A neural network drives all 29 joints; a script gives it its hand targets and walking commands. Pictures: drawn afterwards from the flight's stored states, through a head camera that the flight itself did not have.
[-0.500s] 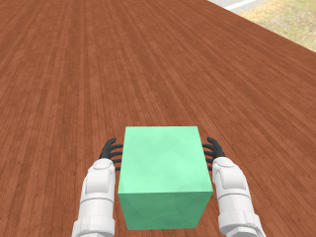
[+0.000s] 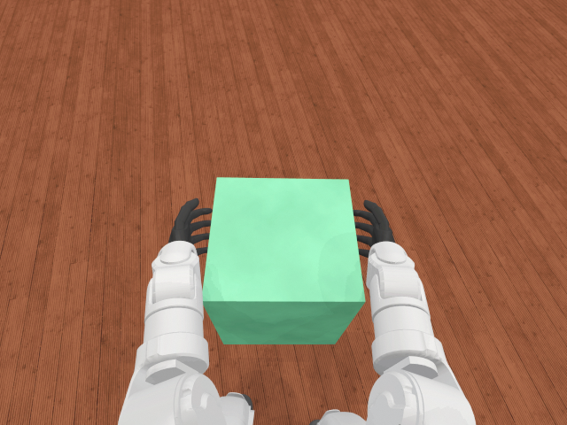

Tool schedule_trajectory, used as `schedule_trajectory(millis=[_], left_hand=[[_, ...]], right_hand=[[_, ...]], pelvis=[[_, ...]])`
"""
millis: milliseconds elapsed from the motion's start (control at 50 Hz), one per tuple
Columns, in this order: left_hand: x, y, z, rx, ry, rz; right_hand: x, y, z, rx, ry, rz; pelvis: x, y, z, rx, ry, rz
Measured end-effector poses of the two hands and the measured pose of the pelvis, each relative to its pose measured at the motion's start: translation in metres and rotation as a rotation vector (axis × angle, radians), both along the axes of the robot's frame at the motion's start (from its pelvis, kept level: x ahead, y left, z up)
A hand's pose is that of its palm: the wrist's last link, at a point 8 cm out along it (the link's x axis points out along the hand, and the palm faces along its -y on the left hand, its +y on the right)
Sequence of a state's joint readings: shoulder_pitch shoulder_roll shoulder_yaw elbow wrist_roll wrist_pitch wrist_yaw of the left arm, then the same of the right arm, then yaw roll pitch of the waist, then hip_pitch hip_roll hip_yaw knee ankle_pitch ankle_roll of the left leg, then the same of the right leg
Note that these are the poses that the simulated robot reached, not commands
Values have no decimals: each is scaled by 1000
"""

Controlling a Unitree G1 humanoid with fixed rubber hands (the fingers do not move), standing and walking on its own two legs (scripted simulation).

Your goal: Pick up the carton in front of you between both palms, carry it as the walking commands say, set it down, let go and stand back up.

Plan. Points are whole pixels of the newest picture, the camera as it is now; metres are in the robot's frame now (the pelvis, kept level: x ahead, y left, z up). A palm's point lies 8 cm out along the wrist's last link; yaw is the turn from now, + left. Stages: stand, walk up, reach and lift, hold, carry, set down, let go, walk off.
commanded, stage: set down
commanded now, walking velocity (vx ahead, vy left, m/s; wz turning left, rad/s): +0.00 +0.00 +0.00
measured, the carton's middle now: (281, 268) +0.35 +0.03 -0.10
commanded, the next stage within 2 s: none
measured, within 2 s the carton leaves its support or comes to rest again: neither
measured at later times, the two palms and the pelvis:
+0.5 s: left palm (196, 271) +0.38 +0.20 -0.19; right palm (343, 264) +0.41 -0.10 -0.19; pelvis -0.03 -0.01 -0.12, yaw -1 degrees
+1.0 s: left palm (203, 289) +0.39 +0.21 -0.35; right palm (323, 270) +0.46 -0.08 -0.34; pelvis -0.07 +0.00 -0.24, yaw -3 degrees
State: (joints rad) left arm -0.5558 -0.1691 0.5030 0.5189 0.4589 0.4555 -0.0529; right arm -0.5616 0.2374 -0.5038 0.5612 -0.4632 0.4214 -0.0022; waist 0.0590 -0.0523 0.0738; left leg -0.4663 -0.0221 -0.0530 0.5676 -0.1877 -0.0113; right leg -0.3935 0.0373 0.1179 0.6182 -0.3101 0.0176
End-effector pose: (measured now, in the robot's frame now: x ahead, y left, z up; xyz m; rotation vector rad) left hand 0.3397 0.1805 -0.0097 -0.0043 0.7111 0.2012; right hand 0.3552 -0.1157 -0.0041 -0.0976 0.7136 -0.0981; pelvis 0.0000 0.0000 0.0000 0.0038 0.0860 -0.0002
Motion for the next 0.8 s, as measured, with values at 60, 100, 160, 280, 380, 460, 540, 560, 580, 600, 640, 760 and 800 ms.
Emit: schedule_trajectory(millis=[60, 100, 160, 280, 380, 460, 540, 560, 580, 600, 640, 760, 800], left_hand=[[1, 4, -34, 13, 5, 6], [1, 6, -58, 15, 5, 11], [1, 7, -92, 7, -3, 25], [14, 9, -136, -19, -55, 50], [27, 12, -154, -37, -76, 73], [34, 16, -170, -41, -64, 89], [37, 19, -192, -32, -44, 99], [38, 20, -198, -30, -40, 101], [38, 21, -204, -29, -37, 103], [39, 22, -210, -27, -35, 106], [40, 23, -223, -25, -32, 110], [46, 25, -263, -20, -31, 127], [48, 26, -276, -19, -31, 133]], right_hand=[[5, 4, -35, 4, 4, 15], [6, 5, -60, 12, 5, 17], [8, 7, -96, 29, -1, 14], [21, 8, -140, 70, -48, -6], [38, 12, -158, 88, -67, -8], [49, 16, -174, 86, -54, 6], [58, 20, -194, 72, -35, 29], [60, 21, -200, 69, -32, 35], [61, 22, -206, 65, -29, 41], [63, 23, -212, 62, -27, 47], [67, 24, -225, 58, -25, 58], [80, 28, -264, 50, -25, 85], [85, 29, -276, 49, -25, 94]], pelvis=[[-5, -5, -7, -6, 95, 10], [-8, -8, -14, -12, 162, 13], [-13, -11, -27, -19, 268, 11], [-21, -12, -60, -24, 444, -4], [-28, -10, -87, -22, 521, -9], [-33, -7, -108, -23, 565, -9], [-37, -4, -128, -25, 606, -10], [-38, -3, -133, -26, 617, -10], [-40, -2, -139, -26, 627, -10], [-41, -2, -144, -27, 638, -10], [-43, -1, -155, -29, 657, -11], [-52, 1, -188, -32, 702, -16], [-55, 1, -199, -32, 712, -19]])
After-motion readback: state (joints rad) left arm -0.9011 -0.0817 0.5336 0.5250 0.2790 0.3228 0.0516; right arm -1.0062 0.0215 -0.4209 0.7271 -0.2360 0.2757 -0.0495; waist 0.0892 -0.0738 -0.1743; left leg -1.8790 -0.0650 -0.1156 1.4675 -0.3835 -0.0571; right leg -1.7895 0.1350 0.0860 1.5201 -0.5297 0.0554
